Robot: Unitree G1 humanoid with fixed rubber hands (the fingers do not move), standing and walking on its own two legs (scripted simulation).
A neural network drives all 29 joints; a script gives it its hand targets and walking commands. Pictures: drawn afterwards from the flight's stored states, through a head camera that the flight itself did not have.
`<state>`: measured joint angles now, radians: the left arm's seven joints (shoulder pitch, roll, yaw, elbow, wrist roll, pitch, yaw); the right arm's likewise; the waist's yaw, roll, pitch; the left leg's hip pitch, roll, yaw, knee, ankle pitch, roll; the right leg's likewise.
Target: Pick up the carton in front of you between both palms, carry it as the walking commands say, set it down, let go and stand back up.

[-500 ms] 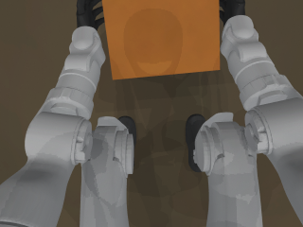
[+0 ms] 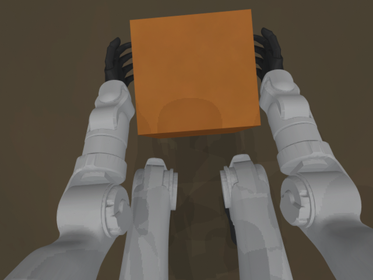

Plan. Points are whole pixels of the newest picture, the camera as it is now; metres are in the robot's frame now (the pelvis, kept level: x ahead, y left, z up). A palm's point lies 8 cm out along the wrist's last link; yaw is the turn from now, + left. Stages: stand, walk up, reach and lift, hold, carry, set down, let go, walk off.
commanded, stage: reach and lift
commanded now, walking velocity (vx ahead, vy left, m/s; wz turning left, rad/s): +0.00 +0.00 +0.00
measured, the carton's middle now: (193, 89) +0.49 +0.00 -0.15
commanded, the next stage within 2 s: none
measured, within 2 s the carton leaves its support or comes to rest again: neither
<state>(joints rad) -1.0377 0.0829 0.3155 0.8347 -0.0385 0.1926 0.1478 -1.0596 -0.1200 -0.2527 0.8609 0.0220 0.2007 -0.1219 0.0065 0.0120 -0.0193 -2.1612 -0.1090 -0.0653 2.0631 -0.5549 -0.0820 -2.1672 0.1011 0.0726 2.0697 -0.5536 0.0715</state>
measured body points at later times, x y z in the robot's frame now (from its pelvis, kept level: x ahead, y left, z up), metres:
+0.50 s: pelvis +0.03 +0.00 +0.13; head +0.24 +0.00 +0.53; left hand +0.47 +0.15 +0.07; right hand +0.48 -0.15 +0.07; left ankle +0.12 +0.13 -0.37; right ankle +0.12 -0.13 -0.37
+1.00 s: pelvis +0.08 +0.00 +0.28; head +0.18 +0.00 +0.72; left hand +0.44 +0.15 +0.24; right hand +0.44 -0.15 +0.24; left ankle +0.12 +0.13 -0.37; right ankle +0.12 -0.13 -0.37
